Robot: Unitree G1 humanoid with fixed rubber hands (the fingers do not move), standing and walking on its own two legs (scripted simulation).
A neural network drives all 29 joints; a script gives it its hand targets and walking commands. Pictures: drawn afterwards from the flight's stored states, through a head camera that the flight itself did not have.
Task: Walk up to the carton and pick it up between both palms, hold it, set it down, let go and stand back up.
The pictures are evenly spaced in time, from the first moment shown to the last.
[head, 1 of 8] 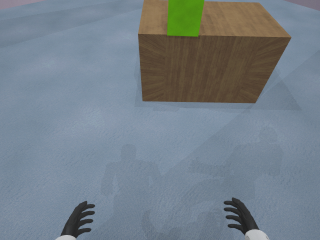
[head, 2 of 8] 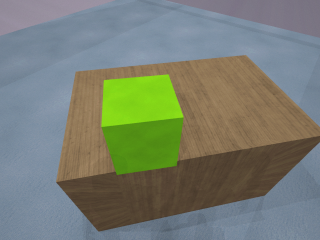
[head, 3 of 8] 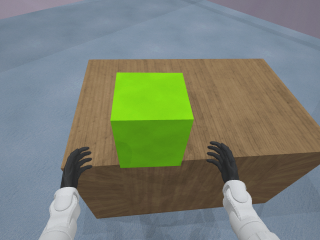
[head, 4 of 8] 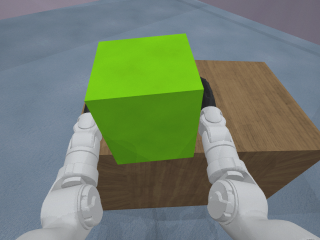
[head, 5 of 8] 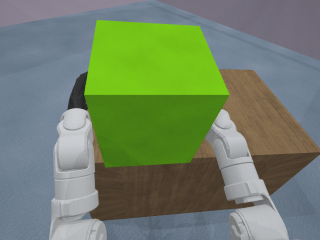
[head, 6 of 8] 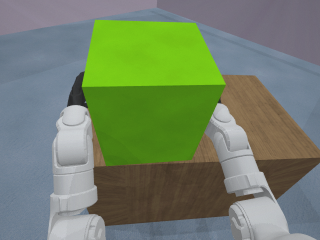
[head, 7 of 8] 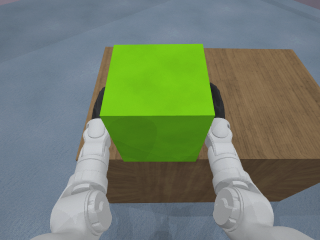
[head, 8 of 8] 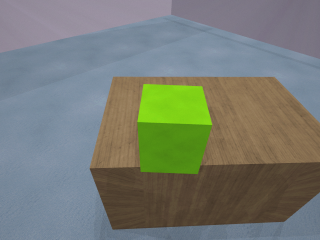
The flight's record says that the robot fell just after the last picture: no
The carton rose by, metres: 0.27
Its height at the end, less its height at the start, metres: +0.00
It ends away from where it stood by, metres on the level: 0.01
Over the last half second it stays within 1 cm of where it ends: yes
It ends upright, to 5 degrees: yes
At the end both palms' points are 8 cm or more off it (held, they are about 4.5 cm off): yes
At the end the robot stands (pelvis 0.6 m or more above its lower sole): yes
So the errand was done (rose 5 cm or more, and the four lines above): yes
